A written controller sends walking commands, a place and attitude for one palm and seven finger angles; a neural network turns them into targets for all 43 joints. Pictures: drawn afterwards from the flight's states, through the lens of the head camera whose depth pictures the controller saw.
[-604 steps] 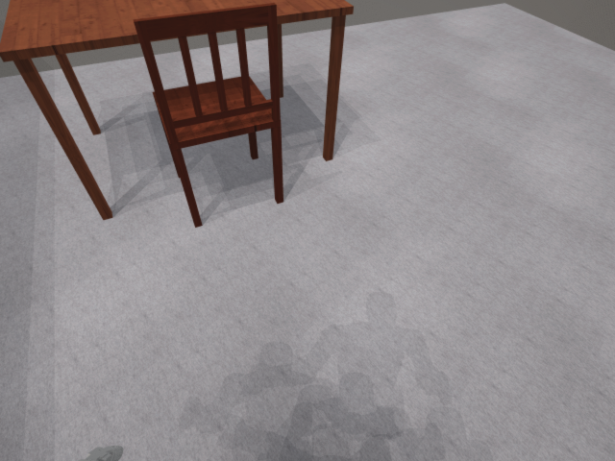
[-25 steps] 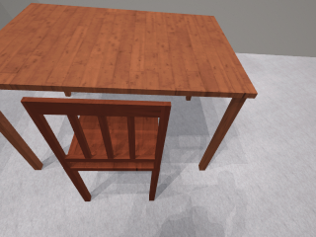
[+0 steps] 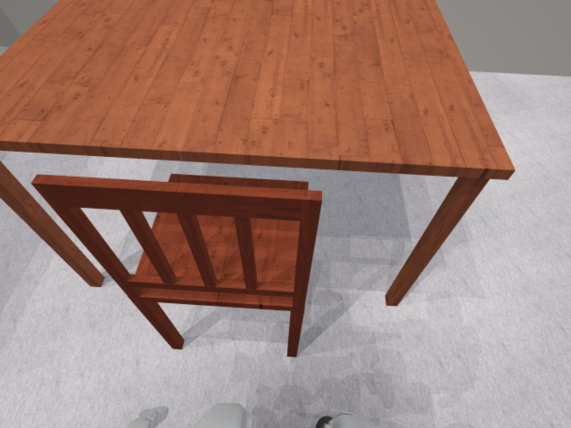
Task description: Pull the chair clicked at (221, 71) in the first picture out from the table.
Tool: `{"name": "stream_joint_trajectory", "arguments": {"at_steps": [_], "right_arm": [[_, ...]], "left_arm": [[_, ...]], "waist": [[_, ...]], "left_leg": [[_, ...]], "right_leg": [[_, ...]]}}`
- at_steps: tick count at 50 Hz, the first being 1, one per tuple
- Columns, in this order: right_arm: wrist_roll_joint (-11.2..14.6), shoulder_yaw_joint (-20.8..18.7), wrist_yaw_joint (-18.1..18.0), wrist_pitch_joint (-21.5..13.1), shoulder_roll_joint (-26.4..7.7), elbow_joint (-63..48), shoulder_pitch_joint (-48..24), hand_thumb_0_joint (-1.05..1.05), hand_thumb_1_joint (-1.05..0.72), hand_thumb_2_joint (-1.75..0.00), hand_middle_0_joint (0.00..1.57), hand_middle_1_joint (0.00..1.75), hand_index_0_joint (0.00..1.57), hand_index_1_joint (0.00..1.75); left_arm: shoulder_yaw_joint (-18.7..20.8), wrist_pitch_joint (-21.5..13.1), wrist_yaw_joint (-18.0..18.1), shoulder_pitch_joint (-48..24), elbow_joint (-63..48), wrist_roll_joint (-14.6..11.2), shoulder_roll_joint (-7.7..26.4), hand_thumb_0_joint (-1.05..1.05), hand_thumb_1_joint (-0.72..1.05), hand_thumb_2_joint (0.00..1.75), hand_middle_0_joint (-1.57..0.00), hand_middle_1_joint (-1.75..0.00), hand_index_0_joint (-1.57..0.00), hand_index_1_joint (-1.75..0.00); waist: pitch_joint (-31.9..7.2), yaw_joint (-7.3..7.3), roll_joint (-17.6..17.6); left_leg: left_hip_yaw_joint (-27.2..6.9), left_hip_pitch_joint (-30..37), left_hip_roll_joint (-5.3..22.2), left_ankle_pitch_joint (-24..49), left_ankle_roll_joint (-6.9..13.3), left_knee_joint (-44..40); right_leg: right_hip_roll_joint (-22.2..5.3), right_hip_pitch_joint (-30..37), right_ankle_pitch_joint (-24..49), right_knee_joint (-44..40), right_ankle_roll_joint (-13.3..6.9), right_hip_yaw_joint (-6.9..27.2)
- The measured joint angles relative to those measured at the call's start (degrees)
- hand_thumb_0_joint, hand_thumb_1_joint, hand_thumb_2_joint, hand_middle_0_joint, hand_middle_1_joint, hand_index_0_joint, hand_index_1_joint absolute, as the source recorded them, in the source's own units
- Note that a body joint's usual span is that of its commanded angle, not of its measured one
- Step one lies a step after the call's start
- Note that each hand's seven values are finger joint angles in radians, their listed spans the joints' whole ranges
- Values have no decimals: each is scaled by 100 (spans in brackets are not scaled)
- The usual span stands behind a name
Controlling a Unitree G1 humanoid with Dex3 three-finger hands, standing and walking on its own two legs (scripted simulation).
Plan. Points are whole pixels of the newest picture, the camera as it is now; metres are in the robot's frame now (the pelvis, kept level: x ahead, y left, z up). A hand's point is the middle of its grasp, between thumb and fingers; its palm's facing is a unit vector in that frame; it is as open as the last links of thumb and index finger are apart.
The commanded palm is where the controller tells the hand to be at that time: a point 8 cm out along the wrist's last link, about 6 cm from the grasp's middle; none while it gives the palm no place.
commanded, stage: come to a stop and stand still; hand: left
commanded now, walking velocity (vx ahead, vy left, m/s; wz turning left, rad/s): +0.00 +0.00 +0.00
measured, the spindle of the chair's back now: (200, 252) +0.41 +0.19 -0.10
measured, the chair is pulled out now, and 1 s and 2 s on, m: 0.00 0.00 0.00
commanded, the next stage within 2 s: look again from close up in 0.94 s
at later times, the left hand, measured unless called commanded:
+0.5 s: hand out of the picture -0.09 +0.20 -0.16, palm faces +0.02 -0.98 -0.22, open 7.4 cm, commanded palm none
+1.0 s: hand out of the picture -0.10 +0.16 -0.16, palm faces +0.02 -0.99 -0.14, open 7.4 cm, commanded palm none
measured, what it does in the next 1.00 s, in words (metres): steps on the spot: left foot, then right foot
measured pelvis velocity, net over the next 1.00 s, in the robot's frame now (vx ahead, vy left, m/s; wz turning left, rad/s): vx -0.06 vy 0.01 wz -0.03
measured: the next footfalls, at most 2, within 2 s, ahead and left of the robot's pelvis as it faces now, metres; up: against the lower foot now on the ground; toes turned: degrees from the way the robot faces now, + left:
left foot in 0.10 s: +0.04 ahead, +0.13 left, +0.00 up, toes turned +0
right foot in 0.44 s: -0.04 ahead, -0.05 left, +0.00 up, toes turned -1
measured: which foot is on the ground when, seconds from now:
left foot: up 0.00-0.08, down 0.10-1.00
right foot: down 0.00-0.12, up 0.14-0.42, down 0.44-1.00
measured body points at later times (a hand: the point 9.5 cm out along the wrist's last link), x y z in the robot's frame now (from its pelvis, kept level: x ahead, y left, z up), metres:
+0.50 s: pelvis -0.05 +0.04 +0.01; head -0.03 +0.02 +0.46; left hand -0.09 +0.25 -0.14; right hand -0.01 -0.19 -0.15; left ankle +0.01 +0.13 -0.73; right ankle -0.11 -0.07 -0.73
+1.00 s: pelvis -0.06 +0.01 +0.01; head -0.05 +0.01 +0.46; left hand -0.10 +0.21 -0.15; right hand -0.13 -0.18 -0.15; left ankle +0.01 +0.13 -0.73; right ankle -0.11 -0.07 -0.73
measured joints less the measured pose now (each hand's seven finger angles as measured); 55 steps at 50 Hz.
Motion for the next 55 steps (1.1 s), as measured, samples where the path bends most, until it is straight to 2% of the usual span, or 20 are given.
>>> {"name": "stream_joint_trajectory", "arguments": {"at_steps": [2,5,6,8,12,14,16,19,22,24,27,32,38,51,53,55], "right_arm": [[-12,11,26,-31,7,-118,-131,0,-91,-89,19,30,19,30],[-6,57,49,-136,69,-236,-137,0,-91,-89,19,30,19,30],[-21,73,46,-158,141,-234,-123,0,-91,-89,19,30,19,30],[-65,143,56,-130,261,-250,-12,0,-91,-89,19,30,19,30],[-66,196,-8,-47,331,-151,164,0,-93,-89,20,30,20,30],[-61,215,1,-37,302,-105,181,0,-93,-89,20,30,20,30],[-59,219,-4,-59,288,-83,181,0,-93,-89,20,30,20,30],[-54,222,-19,-119,295,-59,165,0,-92,-89,20,30,20,30],[7,203,-24,-172,285,23,189,0,-93,-89,20,30,20,30],[63,135,-50,-171,149,143,197,-1,-94,-89,20,30,20,30],[58,164,-9,-134,57,336,316,-1,-95,-89,20,30,20,30],[42,265,41,-66,157,650,564,0,-93,-89,20,30,20,30],[6,317,45,5,312,838,894,0,-91,-89,20,30,20,30],[5,374,-5,-88,599,953,1181,0,-91,-89,20,30,20,30],[10,393,9,-112,594,917,1147,0,-91,-89,20,30,20,30],[-3,384,69,-102,512,729,1075,0,-91,-89,20,30,20,30]], "left_arm": [[15,54,-30,84,-25,25,65,-1,93,90,-20,-30,-21,-30],[39,142,-63,296,-25,4,167,-1,92,90,-20,-30,-21,-30],[56,184,-69,344,11,-20,216,-1,92,90,-20,-30,-21,-30],[79,280,-72,493,75,-38,264,-1,92,90,-20,-30,-20,-30],[94,303,-91,851,189,6,254,0,91,90,-20,-30,-20,-30],[73,267,-86,1052,254,7,225,0,91,90,-20,-30,-20,-30],[32,249,-79,1229,349,2,181,0,91,90,-20,-30,-20,-30],[-53,224,-72,1388,517,-21,83,0,91,90,-20,-30,-20,-30],[-145,121,-42,1461,668,-40,-22,0,91,90,-20,-30,-20,-30],[-214,56,-13,1440,787,-44,-186,0,91,90,-20,-30,-20,-30],[-286,-65,0,1511,841,-57,-285,0,91,90,-20,-30,-20,-30],[-329,-95,2,1476,907,-82,-285,0,90,90,-20,-30,-20,-30],[-342,-86,-34,1376,887,-90,-330,0,90,90,-20,-30,-20,-30],[-301,-130,-17,1481,977,-124,-382,0,90,90,-20,-30,-20,-30],[-327,-177,17,1501,1000,-91,-405,0,90,90,-20,-30,-20,-30],[-386,-254,41,1563,920,-54,-455,0,90,90,-20,-30,-20,-30]], "waist": [[-64,70,-67],[-212,115,-174],[-206,138,-279],[-271,179,-340],[-475,255,-284],[-539,294,-259],[-563,294,-223],[-520,239,-147],[-483,183,-73],[-417,130,227],[-452,75,343],[-551,26,163],[-638,-24,38],[-517,-45,54],[-507,-16,132],[-482,-36,320]], "left_leg": [[56,152,31,181,5,-523],[158,712,16,763,87,-1816],[211,761,-47,848,181,-1868],[258,827,-69,953,324,-1966],[267,956,-103,1345,424,-2587],[308,953,-147,1510,456,-2829],[352,919,-194,1629,484,-2986],[434,851,-256,1766,509,-3126],[516,724,-310,1837,479,-3100],[436,750,-172,1864,434,-3079],[394,906,-112,1989,378,-3247],[355,1085,-60,2100,302,-3376],[276,984,13,2134,237,-3330],[263,864,37,2097,204,-3307],[231,771,79,2014,195,-3145],[96,509,164,1609,192,-2659]], "right_leg": [[-6,-58,35,38,34,27],[-32,-207,-23,292,132,79],[-56,-245,-293,455,132,175],[86,-341,-1127,939,132,414],[288,-396,-1168,2159,168,640],[281,-209,-1163,2293,200,629],[226,132,-1324,1955,227,553],[156,737,-1599,940,221,468],[125,1332,-1210,-348,160,461],[273,1477,-1085,-597,101,386],[347,1596,-925,-705,61,355],[408,1728,-894,-723,-19,323],[492,1659,-852,-717,-90,257],[521,1557,-872,-738,-126,256],[563,1566,-862,-787,-119,245],[678,1504,-857,-777,-112,219]]}}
